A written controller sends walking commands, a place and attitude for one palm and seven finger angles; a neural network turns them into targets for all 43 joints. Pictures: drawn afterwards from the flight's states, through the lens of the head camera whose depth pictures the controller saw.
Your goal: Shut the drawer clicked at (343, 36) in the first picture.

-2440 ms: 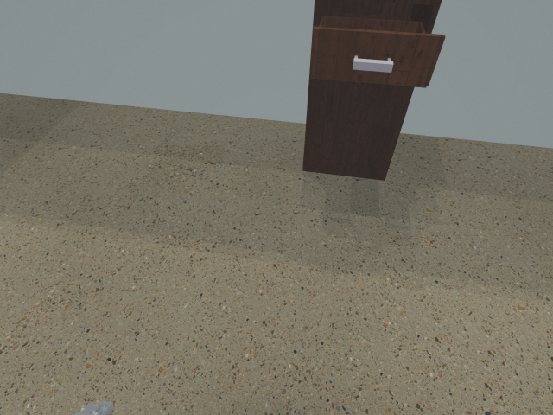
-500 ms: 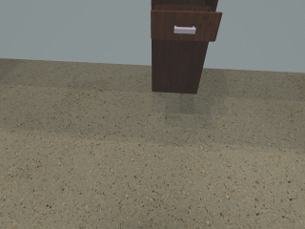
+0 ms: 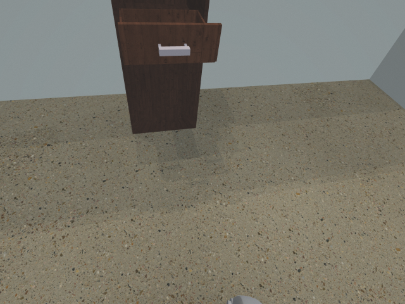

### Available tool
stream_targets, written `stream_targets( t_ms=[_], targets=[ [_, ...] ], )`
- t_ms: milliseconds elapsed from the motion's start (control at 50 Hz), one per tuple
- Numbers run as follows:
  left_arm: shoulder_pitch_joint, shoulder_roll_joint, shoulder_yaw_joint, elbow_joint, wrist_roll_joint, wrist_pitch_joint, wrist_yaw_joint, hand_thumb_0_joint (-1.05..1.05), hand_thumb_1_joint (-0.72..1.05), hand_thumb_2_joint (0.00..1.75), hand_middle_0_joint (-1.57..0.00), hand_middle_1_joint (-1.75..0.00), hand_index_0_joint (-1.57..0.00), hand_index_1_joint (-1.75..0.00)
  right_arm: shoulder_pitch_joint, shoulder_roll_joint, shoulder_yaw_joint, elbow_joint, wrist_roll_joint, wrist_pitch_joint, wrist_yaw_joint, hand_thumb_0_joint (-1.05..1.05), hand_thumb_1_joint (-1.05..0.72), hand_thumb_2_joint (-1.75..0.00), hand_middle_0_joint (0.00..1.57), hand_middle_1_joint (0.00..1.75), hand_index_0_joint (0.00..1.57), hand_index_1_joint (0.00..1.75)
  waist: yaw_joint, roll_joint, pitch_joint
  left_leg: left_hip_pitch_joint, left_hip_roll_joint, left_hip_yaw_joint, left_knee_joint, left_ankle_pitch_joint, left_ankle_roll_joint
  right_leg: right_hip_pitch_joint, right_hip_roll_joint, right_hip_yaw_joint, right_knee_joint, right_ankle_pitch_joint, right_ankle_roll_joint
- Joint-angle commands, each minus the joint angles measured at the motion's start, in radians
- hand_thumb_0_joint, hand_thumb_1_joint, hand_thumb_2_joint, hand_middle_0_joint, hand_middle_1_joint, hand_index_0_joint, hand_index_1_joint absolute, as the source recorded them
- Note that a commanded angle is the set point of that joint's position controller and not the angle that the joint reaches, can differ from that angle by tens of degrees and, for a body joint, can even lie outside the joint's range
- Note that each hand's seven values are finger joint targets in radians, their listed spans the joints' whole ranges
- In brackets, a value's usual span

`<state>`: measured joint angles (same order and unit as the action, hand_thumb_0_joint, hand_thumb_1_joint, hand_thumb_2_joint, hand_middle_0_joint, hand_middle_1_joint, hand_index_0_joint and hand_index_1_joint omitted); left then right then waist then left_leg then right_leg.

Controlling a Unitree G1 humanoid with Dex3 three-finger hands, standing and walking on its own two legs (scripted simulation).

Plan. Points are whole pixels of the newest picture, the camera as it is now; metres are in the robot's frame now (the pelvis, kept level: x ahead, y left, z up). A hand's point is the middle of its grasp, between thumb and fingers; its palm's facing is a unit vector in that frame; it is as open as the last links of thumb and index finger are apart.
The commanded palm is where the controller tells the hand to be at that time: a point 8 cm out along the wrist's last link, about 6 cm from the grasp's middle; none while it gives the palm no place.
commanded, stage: walk to a spot facing it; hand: left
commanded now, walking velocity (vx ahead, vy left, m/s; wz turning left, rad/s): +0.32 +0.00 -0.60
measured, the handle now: (173, 48) +1.01 +0.21 +0.00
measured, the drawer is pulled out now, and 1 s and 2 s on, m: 0.29 0.29 0.29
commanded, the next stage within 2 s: turn to face it in 1.08 s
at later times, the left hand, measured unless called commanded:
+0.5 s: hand (178, 224) +0.35 +0.08 -0.18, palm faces -0.27 -0.94 -0.19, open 7.2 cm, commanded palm none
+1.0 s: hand (177, 182) +0.49 +0.11 -0.18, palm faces -0.35 -0.93 -0.13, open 7.4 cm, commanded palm none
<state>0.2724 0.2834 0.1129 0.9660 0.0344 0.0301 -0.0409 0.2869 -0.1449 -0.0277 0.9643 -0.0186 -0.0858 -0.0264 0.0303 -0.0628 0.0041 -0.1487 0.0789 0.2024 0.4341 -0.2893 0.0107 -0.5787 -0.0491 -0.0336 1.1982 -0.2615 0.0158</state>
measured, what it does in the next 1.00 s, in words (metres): walks ahead, turning right: right foot, then left foot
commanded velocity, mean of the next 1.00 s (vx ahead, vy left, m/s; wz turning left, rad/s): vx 0.32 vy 0.00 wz -0.42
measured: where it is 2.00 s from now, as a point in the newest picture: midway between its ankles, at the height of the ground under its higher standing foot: (231, 251)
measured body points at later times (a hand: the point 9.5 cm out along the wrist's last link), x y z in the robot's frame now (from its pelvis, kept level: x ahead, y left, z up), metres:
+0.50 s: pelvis +0.20 -0.06 -0.01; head +0.23 -0.07 +0.43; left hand +0.36 +0.13 -0.16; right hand +0.13 -0.29 -0.16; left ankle +0.22 +0.09 -0.66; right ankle +0.22 -0.14 -0.74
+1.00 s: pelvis +0.40 -0.06 +0.00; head +0.42 -0.03 +0.45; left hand +0.51 +0.15 -0.17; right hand +0.32 -0.29 -0.13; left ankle +0.41 +0.03 -0.74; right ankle +0.37 -0.21 -0.64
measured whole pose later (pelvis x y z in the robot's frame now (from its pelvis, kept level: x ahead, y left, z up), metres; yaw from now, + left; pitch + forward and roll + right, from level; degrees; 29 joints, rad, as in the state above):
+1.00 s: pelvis +0.40 -0.06 +0.00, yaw -28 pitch -1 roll -1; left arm 0.31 0.20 0.10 1.02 0.03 0.03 -0.03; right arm 0.31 -0.16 -0.05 1.01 -0.02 -0.08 -0.03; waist 0.04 -0.05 0.01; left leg -0.09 0.08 0.29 0.40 -0.28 0.03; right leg -0.62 -0.09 -0.04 1.18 -0.18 0.02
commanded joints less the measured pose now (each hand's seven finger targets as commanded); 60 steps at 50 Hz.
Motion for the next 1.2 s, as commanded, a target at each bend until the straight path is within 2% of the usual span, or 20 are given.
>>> stream_targets(
  t_ms=[0,140,200,240,260,280,300,320,360,440,600,680,700,720,740,780,800,880,1100,1180],
  targets=[
    [-0.083,-0.044,-0.025,-0.1,0.006,-0.008,-0.021,0.0,0.9,0.9,-0.2,-0.3,-0.2,-0.3,0.119,-0.147,-0.031,0.005,0.001,-0.018,-0.008,0.0,-0.9,-0.9,0.2,0.3,0.2,0.3,-0.033,0.165,0.097,0.093,0.256,-0.119,-0.232,0.258,0.085,-0.207,-0.062,0.015,-0.044,0.099,0.017],
    [-0.322,-0.054,-0.049,-0.163,0.0,-0.02,-0.025,0.0,0.9,0.9,-0.2,-0.3,-0.2,-0.3,0.207,-0.169,-0.037,0.057,-0.013,-0.005,0.0,0.0,-0.9,-0.9,0.2,0.3,0.2,0.3,-0.1,0.185,0.145,0.17,0.267,0.017,-0.19,0.476,0.084,-0.093,-0.027,-0.092,-0.439,0.103,-0.023],
    [-0.274,-0.032,-0.044,-0.15,-0.002,-0.031,-0.02,0.0,0.9,0.9,-0.2,-0.3,-0.2,-0.3,0.196,-0.204,-0.043,0.064,-0.011,0.002,0.001,0.0,-0.9,-0.9,0.2,0.3,0.2,0.3,-0.06,0.207,0.097,0.22,0.277,0.08,-0.055,0.804,0.07,0.045,0.034,-0.134,-0.519,0.037,-0.075],
    [-0.073,0.018,-0.03,-0.089,0.002,-0.047,-0.008,0.0,0.9,0.9,-0.2,-0.3,-0.2,-0.3,0.167,-0.237,-0.048,0.053,-0.004,0.008,0.006,0.0,-0.9,-0.9,0.2,0.3,0.2,0.3,0.035,0.173,-0.048,0.167,0.254,0.112,0.236,0.941,0.031,0.358,0.093,-0.169,-0.609,0.047,-0.108],
    [0.082,0.092,-0.008,-0.044,0.005,-0.061,0.0,0.0,0.9,0.9,-0.2,-0.3,-0.2,-0.3,0.16,-0.223,-0.041,0.042,0.006,0.01,0.016,0.0,-0.9,-0.9,0.2,0.3,0.2,0.3,0.112,0.108,-0.151,-0.045,0.225,0.112,0.483,0.706,-0.011,0.681,0.023,-0.084,-0.652,0.13,-0.134],
    [0.192,0.217,0.018,-0.021,-0.002,-0.072,0.016,0.0,0.9,0.9,-0.2,-0.3,-0.2,-0.3,0.193,-0.143,-0.028,0.009,0.023,0.009,0.02,0.0,-0.9,-0.9,0.2,0.3,0.2,0.3,0.125,-0.109,-0.297,-0.396,0.058,0.076,0.835,-0.191,-0.063,0.971,-0.303,0.404,-0.698,0.251,-0.259],
    [0.23,0.276,0.025,-0.007,-0.031,-0.063,0.026,0.0,0.9,0.9,-0.2,-0.3,-0.2,-0.3,0.074,-0.145,-0.027,-0.036,0.023,0.007,0.01,0.0,-0.9,-0.9,0.2,0.3,0.2,0.3,0.14,-0.074,-0.281,-0.524,0.022,-0.074,1.017,-0.332,-0.053,0.929,-0.407,0.584,-0.805,0.464,-0.324],
    [0.155,0.249,0.018,-0.032,-0.028,-0.066,0.03,0.0,0.9,0.9,-0.2,-0.3,-0.2,-0.3,0.073,-0.155,-0.035,-0.041,0.017,0.005,0.008,0.0,-0.9,-0.9,0.2,0.3,0.2,0.3,0.098,-0.07,-0.251,-0.53,0.054,-0.168,1.053,-0.222,-0.048,0.828,-0.376,0.533,-0.833,0.363,-0.305],
    [0.003,0.14,-0.012,-0.066,-0.027,-0.071,0.044,0.0,0.9,0.9,-0.2,-0.3,-0.2,-0.3,0.038,-0.162,-0.035,-0.016,0.001,0.023,0.011,0.0,-0.9,-0.9,0.2,0.3,0.2,0.3,0.02,0.065,-0.073,-0.49,0.126,-0.188,0.965,-0.085,-0.053,0.536,-0.293,0.362,-0.878,0.25,-0.252],
    [-0.075,0.075,-0.028,-0.048,-0.009,-0.091,0.046,0.0,0.9,0.9,-0.2,-0.3,-0.2,-0.3,0.145,-0.103,-0.029,0.023,-0.012,0.062,0.02,0.0,-0.9,-0.9,0.2,0.3,0.2,0.3,-0.085,-0.007,-0.032,-0.34,0.114,-0.154,0.737,-0.025,-0.07,0.27,-0.175,0.177,-0.936,0.187,-0.204],
    [0.04,0.071,-0.027,-0.007,-0.011,-0.092,0.037,0.0,0.9,0.9,-0.2,-0.3,-0.2,-0.3,-0.096,-0.089,-0.032,-0.067,-0.008,0.039,0.046,0.0,-0.9,-0.9,0.2,0.3,0.2,0.3,-0.009,-0.047,0.05,-0.304,0.044,-0.117,0.314,0.038,-0.057,0.296,-0.157,0.251,-0.964,-0.027,-0.21],
    [0.033,0.07,-0.024,-0.003,-0.018,-0.083,0.039,0.0,0.9,0.9,-0.2,-0.3,-0.2,-0.3,-0.036,-0.123,-0.041,-0.045,-0.005,0.019,0.037,0.0,-0.9,-0.9,0.2,0.3,0.2,0.3,-0.057,0.012,0.047,-0.015,0.001,-0.091,0.079,0.063,-0.049,0.218,-0.115,0.226,-0.837,-0.021,-0.164],
    [0.036,0.041,-0.029,-0.014,-0.021,-0.081,0.034,0.0,0.9,0.9,-0.2,-0.3,-0.2,-0.3,0.07,-0.176,-0.053,-0.015,-0.008,0.011,0.024,0.0,-0.9,-0.9,0.2,0.3,0.2,0.3,-0.103,0.112,-0.006,0.188,0.068,-0.182,0.001,-0.011,-0.017,0.112,-0.048,0.178,-0.644,0.027,-0.126],
    [0.045,-0.018,-0.038,-0.029,-0.029,-0.084,0.023,0.0,0.9,0.9,-0.2,-0.3,-0.2,-0.3,0.196,-0.285,-0.078,0.013,-0.025,0.007,0.018,0.0,-0.9,-0.9,0.2,0.3,0.2,0.3,-0.143,0.349,-0.075,0.347,0.324,-0.503,-0.118,-0.121,0.079,-0.067,0.076,0.031,-0.323,-0.154,-0.069],
    [0.009,0.005,-0.039,-0.048,-0.016,-0.086,0.028,0.0,0.9,0.9,-0.2,-0.3,-0.2,-0.3,0.241,-0.301,-0.076,0.017,-0.018,0.017,0.015,0.0,-0.9,-0.9,0.2,0.3,0.2,0.3,-0.158,0.411,-0.068,0.29,0.44,-0.653,-0.225,-0.241,0.123,-0.124,0.065,0.024,-0.102,-0.3,-0.055],
    [-0.041,0.008,-0.024,-0.033,-0.009,-0.079,0.018,0.0,0.9,0.9,-0.2,-0.3,-0.2,-0.3,0.116,-0.205,-0.05,-0.006,-0.01,0.012,0.008,0.0,-0.9,-0.9,0.2,0.3,0.2,0.3,-0.105,0.174,0.07,0.1,0.399,-0.533,-0.273,-0.251,0.121,-0.165,-0.021,0.067,0.054,-0.149,-0.048],
    [-0.02,-0.01,-0.022,-0.018,-0.003,-0.07,0.01,0.0,0.9,0.9,-0.2,-0.3,-0.2,-0.3,0.063,-0.172,-0.041,-0.014,-0.009,0.006,0.007,0.0,-0.9,-0.9,0.2,0.3,0.2,0.3,-0.07,0.14,0.106,0.037,0.355,-0.414,-0.278,-0.177,0.089,-0.138,-0.043,0.06,0.053,-0.083,-0.039],
    [0.074,-0.055,-0.015,0.014,-0.001,-0.026,0.007,0.0,0.9,0.9,-0.2,-0.3,-0.2,-0.3,0.037,-0.119,-0.03,-0.005,0.001,-0.009,-0.002,0.0,-0.9,-0.9,0.2,0.3,0.2,0.3,-0.007,0.184,0.078,-0.003,0.263,-0.119,-0.254,0.128,0.042,-0.088,-0.058,0.036,0.043,0.067,-0.003],
    [-0.172,-0.09,-0.028,-0.072,-0.009,-0.015,-0.002,0.0,0.9,0.9,-0.2,-0.3,-0.2,-0.3,0.14,-0.149,-0.05,0.051,-0.009,0.022,-0.005,0.0,-0.9,-0.9,0.2,0.3,0.2,0.3,-0.072,0.234,0.122,0.139,0.278,0.106,-0.108,0.618,0.08,-0.057,-0.031,-0.106,-0.407,0.083,-0.001],
    [-0.055,-0.054,-0.03,-0.045,0.0,-0.04,0.013,0.0,0.9,0.9,-0.2,-0.3,-0.2,-0.3,0.126,-0.184,-0.061,0.051,-0.004,0.035,-0.003,0.0,-0.9,-0.9,0.2,0.3,0.2,0.3,-0.011,0.231,0.001,0.165,0.28,0.113,0.152,0.85,0.053,0.215,0.046,-0.15,-0.567,0.078,-0.052]
  ],
)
